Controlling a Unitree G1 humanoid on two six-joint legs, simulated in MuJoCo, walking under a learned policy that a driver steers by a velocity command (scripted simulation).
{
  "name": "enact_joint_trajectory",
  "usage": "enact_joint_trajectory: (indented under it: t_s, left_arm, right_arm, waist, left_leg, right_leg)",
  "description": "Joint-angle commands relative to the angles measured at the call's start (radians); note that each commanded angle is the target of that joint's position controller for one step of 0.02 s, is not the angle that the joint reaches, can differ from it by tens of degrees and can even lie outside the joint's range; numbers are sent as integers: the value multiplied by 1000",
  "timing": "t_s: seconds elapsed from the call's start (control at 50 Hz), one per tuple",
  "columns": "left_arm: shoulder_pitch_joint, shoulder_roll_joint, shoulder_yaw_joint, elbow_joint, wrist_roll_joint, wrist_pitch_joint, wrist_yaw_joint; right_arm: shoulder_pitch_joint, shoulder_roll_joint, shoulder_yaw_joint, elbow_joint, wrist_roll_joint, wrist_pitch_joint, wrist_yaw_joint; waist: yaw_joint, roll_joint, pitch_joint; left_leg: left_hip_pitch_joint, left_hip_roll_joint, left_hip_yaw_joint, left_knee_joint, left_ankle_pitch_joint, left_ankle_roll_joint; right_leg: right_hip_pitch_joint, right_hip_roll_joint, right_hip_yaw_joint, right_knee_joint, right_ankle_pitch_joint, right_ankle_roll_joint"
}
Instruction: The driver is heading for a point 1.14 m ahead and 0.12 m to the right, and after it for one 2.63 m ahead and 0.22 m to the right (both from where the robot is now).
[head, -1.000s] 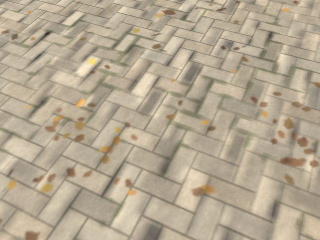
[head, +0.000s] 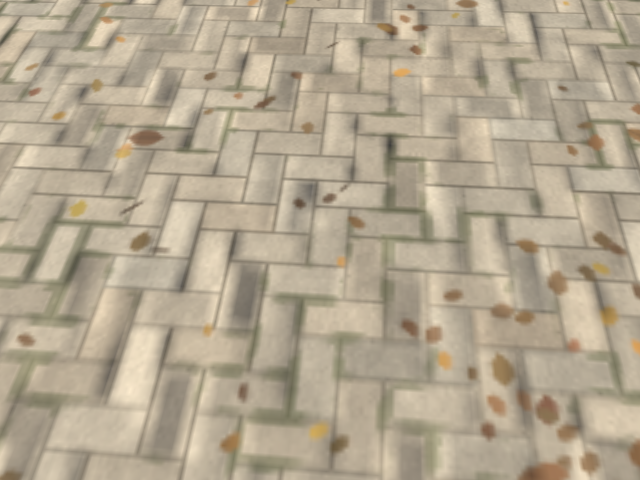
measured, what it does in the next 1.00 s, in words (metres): walks ahead, turning right: left foot, then right foot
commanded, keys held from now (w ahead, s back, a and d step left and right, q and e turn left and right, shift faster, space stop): w+e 0.40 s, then w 0.60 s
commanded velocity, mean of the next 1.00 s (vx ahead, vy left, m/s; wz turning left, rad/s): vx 0.50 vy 0.00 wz -0.36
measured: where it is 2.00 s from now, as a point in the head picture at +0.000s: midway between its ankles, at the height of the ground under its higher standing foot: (442, 271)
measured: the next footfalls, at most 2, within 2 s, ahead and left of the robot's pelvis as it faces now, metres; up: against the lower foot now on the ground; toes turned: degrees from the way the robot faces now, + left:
left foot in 0.28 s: +0.34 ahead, +0.13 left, +0.00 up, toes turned -12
right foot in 0.78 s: +0.51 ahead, -0.16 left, +0.00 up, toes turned -24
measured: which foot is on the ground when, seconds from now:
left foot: up 0.00-0.26, down 0.28-0.80, up 0.82-1.00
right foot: down 0.00-0.28, up 0.30-0.76, down 0.78-1.00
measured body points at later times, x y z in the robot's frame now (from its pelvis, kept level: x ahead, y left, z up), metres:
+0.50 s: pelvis +0.28 +0.05 +0.00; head +0.30 +0.06 +0.45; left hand +0.47 +0.28 -0.12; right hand +0.27 -0.24 -0.10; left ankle +0.30 +0.14 -0.74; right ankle +0.24 -0.08 -0.66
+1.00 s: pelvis +0.51 -0.08 +0.00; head +0.52 -0.10 +0.45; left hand +0.65 +0.15 -0.12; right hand +0.48 -0.35 -0.13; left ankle +0.58 +0.06 -0.67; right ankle +0.47 -0.14 -0.74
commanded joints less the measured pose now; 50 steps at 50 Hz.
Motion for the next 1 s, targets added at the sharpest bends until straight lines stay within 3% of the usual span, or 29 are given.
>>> enact_joint_trajectory:
  t_s: [0.02,0.1,0.16,0.2,0.24,0.26,0.28,0.3,0.32,0.34,0.36,0.4,0.44,0.5,0.6,0.68,0.72,0.74,0.76,0.78,0.8,0.82,0.84,0.86,0.88,0.92,0.96,1.0]
  left_arm:
    - [46,145,32,-56,-2,-18,4]
    - [112,155,35,-54,2,-14,9]
    - [133,167,37,-61,12,-12,16]
    - [100,183,40,-76,16,-13,23]
    - [35,201,43,-96,18,-18,20]
    - [19,191,39,-97,10,-24,11]
    - [30,114,16,-126,-1,-32,3]
    - [159,35,-1,-157,-25,-28,5]
    - [139,124,6,-124,13,-10,15]
    - [63,138,11,-122,22,-4,6]
    - [23,122,8,-128,22,0,-4]
    - [16,105,6,-128,36,21,-24]
    - [5,83,-1,-135,38,32,-34]
    - [-68,65,-9,-158,40,32,-42]
    - [-249,33,-36,-207,40,20,-52]
    - [-341,34,-48,-234,39,10,-52]
    - [-330,47,-46,-232,44,4,-42]
    - [-278,54,-41,-215,48,-2,-36]
    - [-153,63,-33,-170,55,-13,-27]
    - [11,109,-14,-116,71,-22,-15]
    - [140,220,13,-105,84,-24,1]
    - [145,253,27,-93,35,-11,7]
    - [67,210,19,-94,16,-7,9]
    - [5,143,1,-96,16,-14,7]
    - [-40,100,-12,-93,17,-20,4]
    - [-68,65,-23,-81,15,-33,5]
    - [-37,78,-17,-57,10,-47,4]
    - [-5,90,-12,-33,5,-53,4]
  right_arm:
    - [-30,-73,-15,-65,1,7,3]
    - [-157,-72,-6,-109,9,-1,11]
    - [-218,-82,-1,-139,16,-14,14]
    - [-179,-104,-5,-140,20,-23,11]
    - [-19,-143,-21,-96,23,-33,-3]
    - [113,-171,-33,-63,17,-46,-15]
    - [273,-244,-50,-58,-8,-53,-34]
    - [253,-331,-68,-65,-21,-40,-36]
    - [194,-249,-61,-71,-2,-27,-30]
    - [132,-158,-38,-81,8,-25,-27]
    - [98,-117,-27,-73,9,-27,-23]
    - [113,-103,-21,-47,15,-39,-25]
    - [154,-106,-22,-22,25,-61,-13]
    - [186,-119,-28,8,28,-77,-3]
    - [225,-125,-29,52,33,-70,4]
    - [299,-154,-35,101,34,-57,0]
    - [312,-172,-38,122,33,-45,-3]
    - [309,-179,-39,130,34,-39,-5]
    - [306,-175,-36,137,40,-33,-6]
    - [305,-148,-25,126,42,-33,-8]
    - [324,-57,0,62,59,-38,1]
    - [332,-107,-19,63,43,-33,-2]
    - [260,-140,-31,57,31,-25,-5]
    - [222,-111,-21,52,36,-31,1]
    - [222,-94,-20,62,37,-29,4]
    - [263,-76,-17,90,14,-3,14]
    - [245,-67,-20,87,11,8,24]
    - [164,-62,-19,64,9,11,28]
  waist:
    - [2,-70,-13]
    - [57,-91,-14]
    - [75,-100,-12]
    - [42,-113,-16]
    - [-38,-114,-66]
    - [-110,-58,-137]
    - [-163,54,-292]
    - [-72,299,-374]
    - [-55,149,-277]
    - [-53,37,-144]
    - [-41,7,-78]
    - [-23,84,-41]
    - [-18,87,-49]
    - [-20,73,-32]
    - [-50,67,6]
    - [-75,75,20]
    - [-63,78,14]
    - [-35,77,-15]
    - [26,46,-82]
    - [87,5,-192]
    - [113,-196,-335]
    - [94,-258,-375]
    - [65,-148,-224]
    - [35,-108,-117]
    - [-3,-90,-63]
    - [-48,-114,-38]
    - [-58,-101,-36]
    - [-48,-91,-3]
  left_leg:
    - [-46,-22,44,-123,114,-22]
    - [-69,-58,38,-294,204,-19]
    - [-39,-91,36,-390,195,-3]
    - [67,-107,18,-462,158,19]
    - [317,-152,33,-522,84,50]
    - [507,-127,18,-586,105,76]
    - [737,97,-204,-622,-116,125]
    - [925,340,-679,-745,-183,238]
    - [816,317,-732,-769,-333,250]
    - [675,264,-556,-785,-312,227]
    - [582,208,-401,-803,-166,204]
    - [498,137,-206,-833,35,171]
    - [487,124,-137,-844,191,185]
    - [509,128,-63,-881,258,212]
    - [516,82,72,-899,323,200]
    - [576,113,82,-868,394,192]
    - [629,132,82,-805,524,187]
    - [645,127,98,-721,668,179]
    - [626,94,137,-561,752,161]
    - [498,55,163,-356,614,139]
    - [186,-53,205,-3,157,95]
    - [13,-157,96,191,-282,91]
    - [-64,-92,23,234,-226,101]
    - [-56,-61,21,188,-154,104]
    - [-7,-32,25,115,-110,101]
    - [86,-20,34,57,-66,81]
    - [75,-23,48,37,-20,68]
    - [10,-7,55,-20,51,53]
  right_leg:
    - [18,-241,234,-132,318,-116]
    - [112,-244,267,-89,343,-97]
    - [160,-264,306,-35,414,-90]
    - [148,-277,339,3,438,-60]
    - [78,-253,342,122,553,-18]
    - [23,-189,293,306,544,8]
    - [-94,-123,215,589,290,32]
    - [-399,28,104,834,-384,63]
    - [-495,-73,101,932,-325,52]
    - [-487,-114,90,919,-224,55]
    - [-463,-145,77,875,-166,65]
    - [-418,-181,57,832,-134,83]
    - [-411,-174,55,820,-109,88]
    - [-486,-172,70,754,-37,102]
    - [-462,-178,-7,453,113,119]
    - [-379,-179,-85,290,79,88]
    - [-330,-158,-107,239,7,57]
    - [-251,-130,-122,202,-19,39]
    - [-87,-100,-133,126,16,16]
    - [159,-164,-56,129,3,-15]
    - [454,-469,354,82,-109,-103]
    - [473,-575,656,-44,-19,-171]
    - [376,-522,493,-32,14,-151]
    - [240,-473,370,-60,70,-126]
    - [138,-417,278,-101,105,-84]
    - [30,-358,176,-152,173,-55]
    - [24,-347,139,-184,235,-72]
    - [33,-343,111,-221,227,-82]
